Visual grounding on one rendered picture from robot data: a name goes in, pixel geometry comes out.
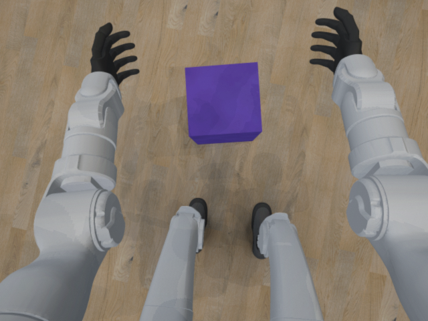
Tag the carton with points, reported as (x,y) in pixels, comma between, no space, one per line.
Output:
(223,103)

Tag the left robot upper arm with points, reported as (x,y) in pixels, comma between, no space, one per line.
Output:
(74,231)

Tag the left robot hand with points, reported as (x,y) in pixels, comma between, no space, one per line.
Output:
(103,56)

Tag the right robot upper arm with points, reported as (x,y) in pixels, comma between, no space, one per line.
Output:
(391,211)

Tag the right robot forearm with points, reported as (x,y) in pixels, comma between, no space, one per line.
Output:
(373,123)

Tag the robot right shin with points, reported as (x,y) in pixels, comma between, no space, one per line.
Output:
(283,216)

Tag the right robot hand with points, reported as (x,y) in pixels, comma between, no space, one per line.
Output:
(347,40)

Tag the left robot foot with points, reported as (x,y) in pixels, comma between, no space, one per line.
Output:
(201,206)

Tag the left robot forearm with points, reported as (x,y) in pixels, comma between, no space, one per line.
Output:
(90,139)

